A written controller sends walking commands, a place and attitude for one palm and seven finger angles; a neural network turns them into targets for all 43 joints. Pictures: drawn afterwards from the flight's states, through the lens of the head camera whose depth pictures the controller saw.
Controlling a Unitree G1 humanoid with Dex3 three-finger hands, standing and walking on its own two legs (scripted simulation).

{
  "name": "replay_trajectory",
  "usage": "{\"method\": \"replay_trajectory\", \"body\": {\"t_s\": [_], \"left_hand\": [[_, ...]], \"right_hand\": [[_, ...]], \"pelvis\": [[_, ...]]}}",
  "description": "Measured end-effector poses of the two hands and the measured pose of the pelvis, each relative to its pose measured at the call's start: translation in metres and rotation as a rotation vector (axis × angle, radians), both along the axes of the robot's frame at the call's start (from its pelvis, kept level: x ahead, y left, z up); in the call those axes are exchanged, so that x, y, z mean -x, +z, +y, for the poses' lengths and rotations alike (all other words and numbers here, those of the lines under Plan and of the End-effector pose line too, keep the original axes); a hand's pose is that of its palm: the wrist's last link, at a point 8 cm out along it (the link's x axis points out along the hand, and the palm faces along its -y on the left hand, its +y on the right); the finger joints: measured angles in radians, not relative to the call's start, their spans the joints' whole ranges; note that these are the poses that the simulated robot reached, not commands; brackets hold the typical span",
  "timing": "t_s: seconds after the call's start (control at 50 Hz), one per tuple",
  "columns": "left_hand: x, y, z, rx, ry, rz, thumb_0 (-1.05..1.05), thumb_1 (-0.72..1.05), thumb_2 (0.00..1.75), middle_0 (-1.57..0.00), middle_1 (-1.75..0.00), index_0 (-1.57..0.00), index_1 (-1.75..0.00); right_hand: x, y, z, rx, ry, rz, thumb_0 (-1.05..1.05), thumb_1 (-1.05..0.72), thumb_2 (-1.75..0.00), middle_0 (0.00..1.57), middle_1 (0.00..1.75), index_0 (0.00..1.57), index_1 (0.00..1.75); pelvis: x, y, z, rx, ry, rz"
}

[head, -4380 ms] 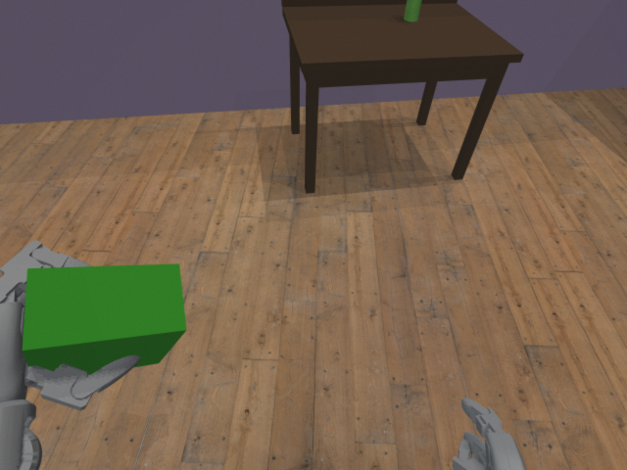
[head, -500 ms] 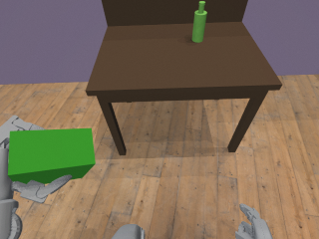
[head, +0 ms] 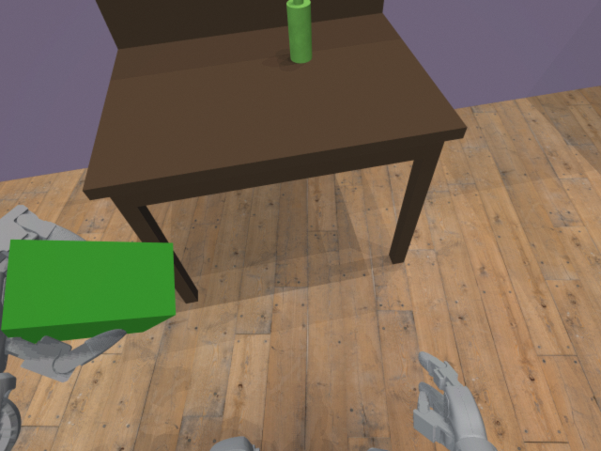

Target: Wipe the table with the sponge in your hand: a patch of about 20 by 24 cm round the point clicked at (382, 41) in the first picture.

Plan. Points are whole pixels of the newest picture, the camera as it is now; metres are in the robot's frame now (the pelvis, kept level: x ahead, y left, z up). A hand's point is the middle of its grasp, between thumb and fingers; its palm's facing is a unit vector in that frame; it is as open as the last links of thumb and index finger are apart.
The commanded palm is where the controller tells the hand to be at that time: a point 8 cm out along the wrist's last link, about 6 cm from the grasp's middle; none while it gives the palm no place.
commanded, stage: turn to face it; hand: left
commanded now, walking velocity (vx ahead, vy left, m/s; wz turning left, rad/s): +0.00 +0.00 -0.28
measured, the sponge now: (114, 294) +0.23 +0.20 +0.16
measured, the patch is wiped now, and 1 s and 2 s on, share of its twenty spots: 0.00 0.00 0.00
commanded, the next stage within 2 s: take the last steps up to it in 0.18 s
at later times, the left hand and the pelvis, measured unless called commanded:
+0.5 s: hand (70, 338) +0.18 +0.20 +0.19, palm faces +0.31 -0.85 -0.43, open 10.7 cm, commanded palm +0.14 +0.25 +0.19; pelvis -0.05 -0.02 +0.02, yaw -6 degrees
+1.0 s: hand (94, 313) +0.20 +0.19 +0.19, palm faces +0.28 -0.83 -0.48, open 10.7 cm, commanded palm +0.16 +0.24 +0.19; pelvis -0.03 -0.02 +0.02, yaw -6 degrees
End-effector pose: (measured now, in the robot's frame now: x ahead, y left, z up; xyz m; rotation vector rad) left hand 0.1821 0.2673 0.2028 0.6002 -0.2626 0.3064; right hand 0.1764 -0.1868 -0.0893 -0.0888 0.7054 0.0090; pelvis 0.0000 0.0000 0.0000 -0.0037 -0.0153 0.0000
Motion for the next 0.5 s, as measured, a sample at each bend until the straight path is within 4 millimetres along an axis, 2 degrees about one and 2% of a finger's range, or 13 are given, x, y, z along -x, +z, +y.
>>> {"method": "replay_trajectory", "body": {"t_s": [0.04,0.1,0.18,0.26,0.38,0.5], "left_hand": [[-0.004,-0.002,-0.009,0.014,-0.004,0.018,-0.01,-0.53,1.00,-0.66,-1.37,-0.67,-1.36],[-0.006,-0.001,-0.021,0.022,-0.016,0.046,-0.01,-0.53,1.00,-0.66,-1.37,-0.67,-1.36],[-0.006,0.004,-0.032,0.009,-0.059,0.053,-0.01,-0.53,1.00,-0.66,-1.37,-0.67,-1.36],[-0.001,0.010,-0.038,0.004,-0.099,0.021,-0.01,-0.53,1.00,-0.66,-1.37,-0.67,-1.36],[0.019,0.008,-0.034,0.051,-0.122,-0.043,-0.01,-0.53,1.00,-0.66,-1.37,-0.67,-1.36],[0.039,0.004,-0.025,0.078,-0.097,-0.066,-0.01,-0.53,1.00,-0.66,-1.37,-0.67,-1.36]], "right_hand": [[0.013,-0.008,-0.019,0.020,-0.031,0.055,0.01,-0.90,-0.90,0.21,0.30,0.21,0.30],[0.034,-0.008,-0.048,0.060,-0.098,0.109,0.01,-0.90,-0.90,0.21,0.30,0.21,0.30],[0.061,0.001,-0.081,0.118,-0.185,0.134,0.01,-0.90,-0.90,0.20,0.30,0.20,0.30],[0.083,0.013,-0.103,0.170,-0.240,0.127,0.01,-0.90,-0.90,0.20,0.30,0.20,0.30],[0.105,0.029,-0.110,0.222,-0.260,0.093,0.01,-0.91,-0.90,0.20,0.30,0.20,0.30],[0.119,0.035,-0.090,0.201,-0.260,0.047,0.01,-0.90,-0.90,0.20,0.30,0.20,0.30]], "pelvis": [[0.003,0.002,-0.006,-0.020,-0.018,0.005],[0.008,0.008,-0.011,-0.042,-0.048,0.013],[0.015,0.014,-0.017,-0.054,-0.072,0.026],[0.025,0.016,-0.020,-0.055,-0.092,0.035],[0.042,0.014,-0.017,-0.039,-0.104,0.036],[0.052,0.017,-0.015,-0.008,-0.102,0.006]]}}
